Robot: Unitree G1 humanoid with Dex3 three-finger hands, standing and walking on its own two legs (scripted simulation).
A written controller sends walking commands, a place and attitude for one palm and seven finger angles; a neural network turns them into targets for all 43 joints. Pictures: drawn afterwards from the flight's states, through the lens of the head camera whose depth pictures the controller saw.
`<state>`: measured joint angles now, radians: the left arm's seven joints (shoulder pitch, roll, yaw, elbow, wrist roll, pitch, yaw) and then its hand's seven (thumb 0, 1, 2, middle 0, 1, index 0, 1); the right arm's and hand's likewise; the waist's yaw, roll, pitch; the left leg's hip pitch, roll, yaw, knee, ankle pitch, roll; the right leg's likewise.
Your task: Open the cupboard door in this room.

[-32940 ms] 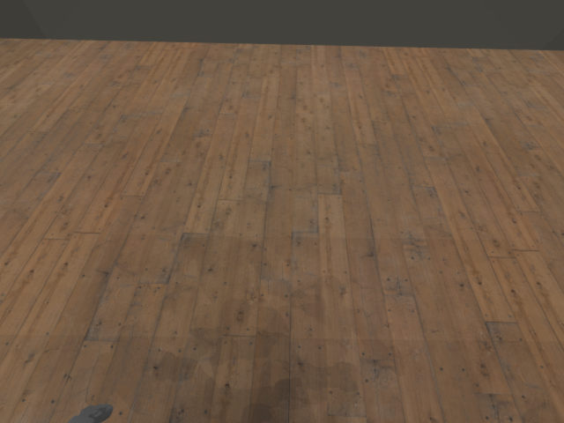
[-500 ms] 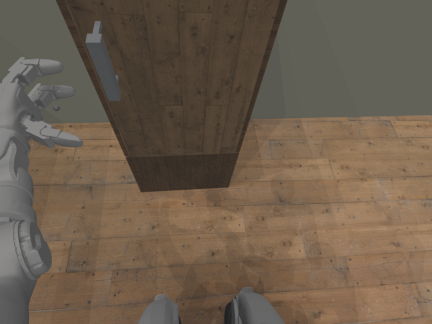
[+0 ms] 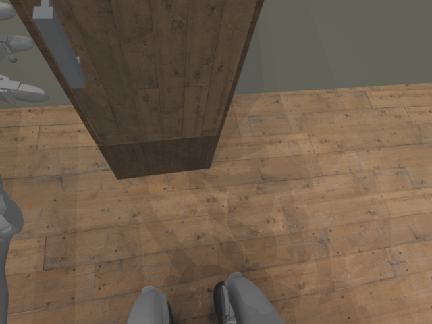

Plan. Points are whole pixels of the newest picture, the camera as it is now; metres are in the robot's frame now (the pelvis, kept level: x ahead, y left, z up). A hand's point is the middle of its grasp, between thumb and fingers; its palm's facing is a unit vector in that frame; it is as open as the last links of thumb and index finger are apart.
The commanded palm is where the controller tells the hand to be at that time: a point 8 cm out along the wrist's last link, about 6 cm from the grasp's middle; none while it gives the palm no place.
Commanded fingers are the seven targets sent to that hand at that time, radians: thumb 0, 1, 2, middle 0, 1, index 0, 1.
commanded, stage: move the hooked fingers beside the handle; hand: left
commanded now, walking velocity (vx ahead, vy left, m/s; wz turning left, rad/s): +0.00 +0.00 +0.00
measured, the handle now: (64, 43) +0.59 +0.19 +0.08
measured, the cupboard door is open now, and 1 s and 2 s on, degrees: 0 0 0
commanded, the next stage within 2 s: slide the fingers in behind the handle in 0.92 s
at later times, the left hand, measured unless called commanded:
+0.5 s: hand (8, 64) +0.53 +0.26 +0.09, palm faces +0.04 -1.00 -0.01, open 14.0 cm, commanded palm +0.51 +0.30 +0.08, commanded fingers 0.00 -0.50 0.30 -0.30 -1.20 -0.30 -1.20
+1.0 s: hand (15, 61) +0.54 +0.26 +0.09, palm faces +0.04 -1.00 -0.01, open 14.0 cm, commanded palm +0.52 +0.30 +0.08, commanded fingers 0.00 -0.50 0.30 -0.30 -1.20 -0.30 -1.20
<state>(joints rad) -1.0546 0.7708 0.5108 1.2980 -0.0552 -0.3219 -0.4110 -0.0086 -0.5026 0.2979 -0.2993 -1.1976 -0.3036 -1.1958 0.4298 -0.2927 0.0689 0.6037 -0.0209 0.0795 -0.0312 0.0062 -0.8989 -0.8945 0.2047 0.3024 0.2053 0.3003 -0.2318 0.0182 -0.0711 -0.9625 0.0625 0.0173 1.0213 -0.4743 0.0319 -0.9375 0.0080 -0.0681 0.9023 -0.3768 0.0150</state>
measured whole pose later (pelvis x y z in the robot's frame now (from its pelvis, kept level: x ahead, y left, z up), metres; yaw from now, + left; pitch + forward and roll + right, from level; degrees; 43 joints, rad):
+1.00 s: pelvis +0.00 +0.00 -0.01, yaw +0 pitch +25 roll -5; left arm -1.07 0.80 0.51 1.31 -0.05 -0.33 -0.40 -0.01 -0.50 0.30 -0.30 -1.20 -0.30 -1.20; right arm 0.42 -0.28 0.09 0.58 -0.02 0.10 -0.02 0.00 -0.90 -0.89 0.20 0.30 0.21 0.30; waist -0.24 0.02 -0.07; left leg -1.00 0.07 0.01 1.06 -0.49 0.03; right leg -0.97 0.02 -0.08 0.93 -0.38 0.01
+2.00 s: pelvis +0.01 +0.00 +0.00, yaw +2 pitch +24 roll -5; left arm -1.03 0.59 0.37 1.23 -0.10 -0.36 -0.22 -0.01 -0.50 0.30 -0.29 -1.20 -0.16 -1.19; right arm 0.42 -0.26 0.04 0.66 -0.04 0.07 0.02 0.00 -0.90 -0.89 0.20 0.30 0.20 0.30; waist -0.19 0.03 -0.09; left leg -0.97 0.05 -0.03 1.04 -0.49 0.02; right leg -0.92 0.00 -0.11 0.92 -0.41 0.01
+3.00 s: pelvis +0.01 -0.01 +0.00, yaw +3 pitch +23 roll -4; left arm -1.03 0.54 0.31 1.25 -0.11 -0.40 -0.16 -0.01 -0.50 0.30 -0.30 -1.20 -0.02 -1.12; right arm 0.41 -0.26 0.04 0.69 -0.05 0.04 0.03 0.00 -0.90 -0.89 0.20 0.30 0.20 0.30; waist -0.17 0.04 -0.09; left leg -0.96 0.03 -0.04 1.04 -0.48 0.02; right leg -0.91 -0.01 -0.11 0.92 -0.41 0.00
